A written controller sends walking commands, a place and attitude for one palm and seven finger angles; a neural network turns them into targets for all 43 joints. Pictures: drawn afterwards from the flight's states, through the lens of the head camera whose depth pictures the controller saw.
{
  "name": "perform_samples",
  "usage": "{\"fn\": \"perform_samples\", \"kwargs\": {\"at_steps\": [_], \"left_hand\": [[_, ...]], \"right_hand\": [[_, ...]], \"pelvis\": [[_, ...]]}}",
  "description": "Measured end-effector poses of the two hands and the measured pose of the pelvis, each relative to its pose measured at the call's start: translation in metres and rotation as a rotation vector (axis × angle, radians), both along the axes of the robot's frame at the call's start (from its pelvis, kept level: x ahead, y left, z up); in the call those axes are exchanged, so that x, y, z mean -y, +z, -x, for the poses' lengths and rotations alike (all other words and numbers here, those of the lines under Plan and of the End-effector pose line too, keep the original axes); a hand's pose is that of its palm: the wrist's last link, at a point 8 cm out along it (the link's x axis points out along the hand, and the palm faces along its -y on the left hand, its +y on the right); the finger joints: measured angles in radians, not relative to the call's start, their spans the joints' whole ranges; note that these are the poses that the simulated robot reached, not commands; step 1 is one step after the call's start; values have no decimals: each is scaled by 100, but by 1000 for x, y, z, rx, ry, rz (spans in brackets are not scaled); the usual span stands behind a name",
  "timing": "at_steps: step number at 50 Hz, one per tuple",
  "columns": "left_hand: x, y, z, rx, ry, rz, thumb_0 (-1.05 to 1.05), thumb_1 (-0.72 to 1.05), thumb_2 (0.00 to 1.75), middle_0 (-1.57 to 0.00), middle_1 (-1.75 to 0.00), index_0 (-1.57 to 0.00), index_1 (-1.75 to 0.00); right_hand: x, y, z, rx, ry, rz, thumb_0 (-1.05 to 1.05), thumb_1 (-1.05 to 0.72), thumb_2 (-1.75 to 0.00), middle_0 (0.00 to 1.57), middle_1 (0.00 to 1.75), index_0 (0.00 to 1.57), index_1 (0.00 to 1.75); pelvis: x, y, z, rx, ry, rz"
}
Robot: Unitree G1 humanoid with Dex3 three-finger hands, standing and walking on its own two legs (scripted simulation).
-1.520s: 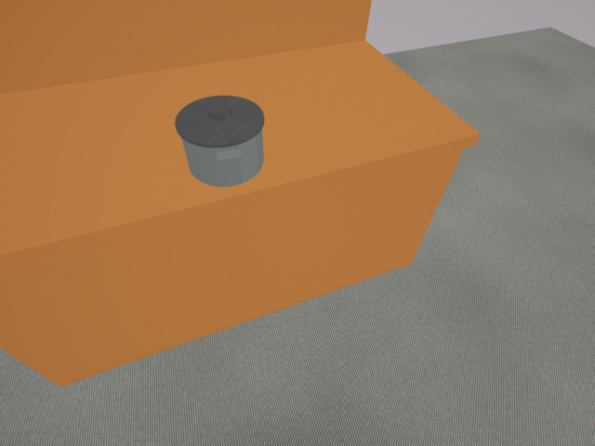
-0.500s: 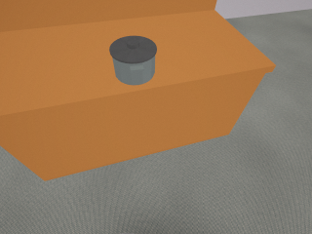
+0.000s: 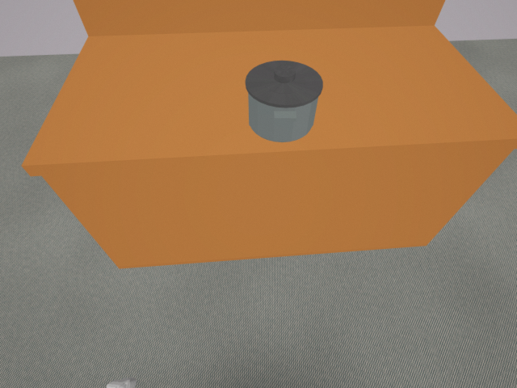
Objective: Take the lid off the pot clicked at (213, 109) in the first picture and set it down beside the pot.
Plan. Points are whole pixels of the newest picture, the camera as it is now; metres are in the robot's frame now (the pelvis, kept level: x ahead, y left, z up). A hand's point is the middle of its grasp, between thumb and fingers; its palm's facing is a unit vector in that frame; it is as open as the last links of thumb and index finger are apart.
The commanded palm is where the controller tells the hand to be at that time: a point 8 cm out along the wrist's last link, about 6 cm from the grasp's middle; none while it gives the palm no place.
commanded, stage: take the last steps up to it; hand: left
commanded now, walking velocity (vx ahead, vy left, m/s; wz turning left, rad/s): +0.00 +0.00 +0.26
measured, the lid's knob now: (284, 74) +0.79 -0.04 +0.04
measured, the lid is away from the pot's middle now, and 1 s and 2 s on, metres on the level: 0.00 0.00 0.00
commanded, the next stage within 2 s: come to a stop and stand still in 1.02 s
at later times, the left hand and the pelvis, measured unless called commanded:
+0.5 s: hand out of the picture -0.05 +0.12 -0.18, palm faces +0.17 -0.98 -0.13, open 7.4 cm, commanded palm none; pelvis +0.06 -0.03 -0.01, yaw +3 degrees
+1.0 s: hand (229, 287) +0.33 +0.07 -0.18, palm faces -0.02 -0.97 -0.24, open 7.3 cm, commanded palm none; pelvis +0.22 -0.12 -0.03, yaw -1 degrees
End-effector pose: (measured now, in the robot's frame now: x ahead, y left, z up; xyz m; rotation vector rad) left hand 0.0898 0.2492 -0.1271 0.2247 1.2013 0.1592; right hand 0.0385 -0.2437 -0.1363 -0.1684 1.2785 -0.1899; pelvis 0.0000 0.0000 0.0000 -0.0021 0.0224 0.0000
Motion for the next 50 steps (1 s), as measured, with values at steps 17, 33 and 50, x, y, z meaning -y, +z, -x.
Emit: {"fn": "perform_samples", "kwargs": {"at_steps": [17,33,50], "left_hand": [[68,-1,104,-144,178,48,0,90,90,-20,-30,-20,-30],[63,-29,62,-328,152,157,1,91,90,-20,-30,-20,-30],[126,-20,-236,67,-46,17,0,91,90,-20,-30,-20,-30]], "right_hand": [[40,-6,-42,-37,107,-37,1,-91,-90,19,30,20,30],[15,7,-95,15,38,27,0,-93,-90,20,30,21,30],[112,-33,-107,-297,-111,-40,1,-91,-90,20,30,20,30]], "pelvis": [[43,3,-25,24,89,-21],[33,-3,-101,18,20,-17],[122,-26,-222,24,-10,-2]]}}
